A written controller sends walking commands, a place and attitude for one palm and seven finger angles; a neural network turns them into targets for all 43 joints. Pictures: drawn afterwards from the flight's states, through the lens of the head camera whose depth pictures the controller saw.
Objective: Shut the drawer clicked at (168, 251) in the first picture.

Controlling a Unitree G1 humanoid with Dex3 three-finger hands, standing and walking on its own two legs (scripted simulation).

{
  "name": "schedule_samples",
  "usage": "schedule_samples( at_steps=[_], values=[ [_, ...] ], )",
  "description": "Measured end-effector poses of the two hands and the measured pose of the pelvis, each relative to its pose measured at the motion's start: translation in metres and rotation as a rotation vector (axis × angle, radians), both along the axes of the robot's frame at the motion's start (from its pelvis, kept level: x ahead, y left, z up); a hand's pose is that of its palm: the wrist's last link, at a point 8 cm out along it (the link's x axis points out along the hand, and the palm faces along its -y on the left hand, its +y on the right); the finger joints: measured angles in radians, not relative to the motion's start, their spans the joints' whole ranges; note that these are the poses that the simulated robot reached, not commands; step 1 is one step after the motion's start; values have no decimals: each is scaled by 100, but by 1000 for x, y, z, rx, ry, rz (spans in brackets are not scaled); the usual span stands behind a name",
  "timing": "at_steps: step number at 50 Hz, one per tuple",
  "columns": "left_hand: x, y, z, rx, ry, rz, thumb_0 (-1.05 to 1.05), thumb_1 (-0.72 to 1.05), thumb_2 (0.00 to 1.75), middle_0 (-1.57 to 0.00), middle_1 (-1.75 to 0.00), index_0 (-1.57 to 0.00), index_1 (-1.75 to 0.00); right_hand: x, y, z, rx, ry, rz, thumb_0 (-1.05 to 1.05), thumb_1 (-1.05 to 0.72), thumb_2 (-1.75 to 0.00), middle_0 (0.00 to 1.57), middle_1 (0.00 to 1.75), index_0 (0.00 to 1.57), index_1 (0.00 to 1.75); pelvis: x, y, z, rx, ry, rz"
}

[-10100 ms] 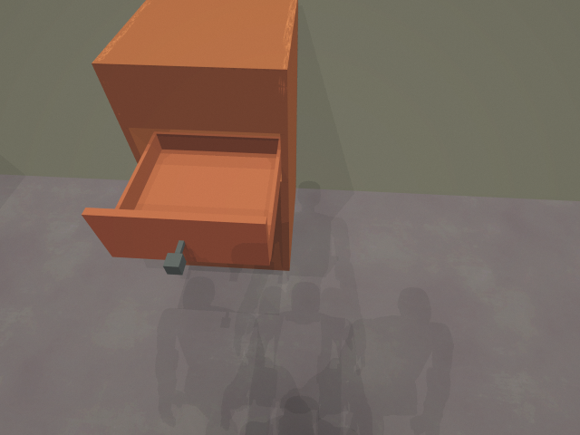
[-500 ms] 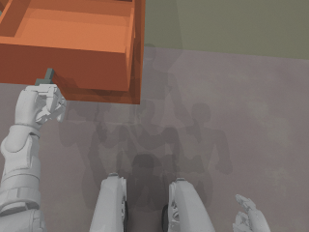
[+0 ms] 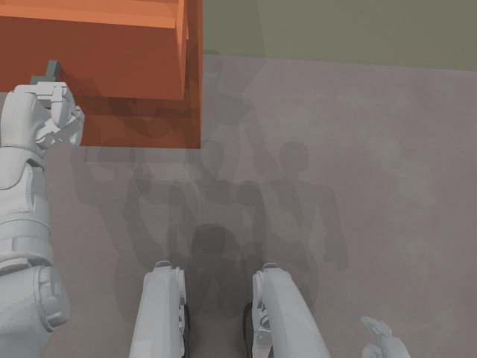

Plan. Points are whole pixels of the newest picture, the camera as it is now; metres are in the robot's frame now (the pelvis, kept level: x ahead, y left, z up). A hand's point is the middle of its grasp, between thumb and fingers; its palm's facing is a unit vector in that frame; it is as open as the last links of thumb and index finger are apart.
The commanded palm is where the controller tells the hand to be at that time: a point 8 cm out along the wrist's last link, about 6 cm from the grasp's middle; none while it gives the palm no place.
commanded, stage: push the drawer shut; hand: left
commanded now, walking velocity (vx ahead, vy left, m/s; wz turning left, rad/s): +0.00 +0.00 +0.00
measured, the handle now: (50, 82) +0.53 +0.29 +0.03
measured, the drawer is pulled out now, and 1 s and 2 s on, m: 0.16 0.05 0.00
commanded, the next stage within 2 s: pull the fist back off the drawer in 1.58 s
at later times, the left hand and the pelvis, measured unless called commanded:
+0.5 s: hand (82, 87) +0.53 +0.24 +0.03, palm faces -0.02 -1.00 -0.05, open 3.4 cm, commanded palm +0.53 +0.28 +0.04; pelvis +0.00 +0.00 -0.01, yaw -1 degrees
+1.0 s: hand (87, 61) +0.58 +0.24 +0.03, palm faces -0.01 -1.00 -0.04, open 3.4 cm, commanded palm +0.59 +0.26 +0.04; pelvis +0.00 +0.01 -0.02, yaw -3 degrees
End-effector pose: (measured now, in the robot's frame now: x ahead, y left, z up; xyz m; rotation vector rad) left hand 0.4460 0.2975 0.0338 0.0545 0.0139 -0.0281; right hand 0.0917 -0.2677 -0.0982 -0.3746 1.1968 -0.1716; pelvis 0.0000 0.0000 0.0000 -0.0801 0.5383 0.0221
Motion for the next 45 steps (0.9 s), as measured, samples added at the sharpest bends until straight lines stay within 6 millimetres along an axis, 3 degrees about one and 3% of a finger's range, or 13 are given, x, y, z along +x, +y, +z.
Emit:
schedule_samples(
  at_steps=[18,45],
  values=[
    [43,0,0,-2,5,13,2,90,90,-142,-160,-146,-160,-37,3,-5,-10,116,-46,1,-91,-90,20,30,20,30,-2,3,-7,-13,33,-7],
    [102,0,1,-10,14,17,2,90,90,-142,-160,-147,-160,-76,12,-5,-28,231,-109,0,-91,-90,20,30,20,30,-2,8,-17,-39,83,-20]
  ],
)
